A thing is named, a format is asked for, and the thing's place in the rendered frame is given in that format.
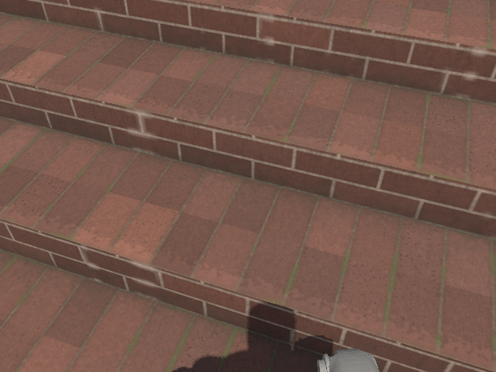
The robot right thigh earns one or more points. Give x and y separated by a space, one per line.
348 360

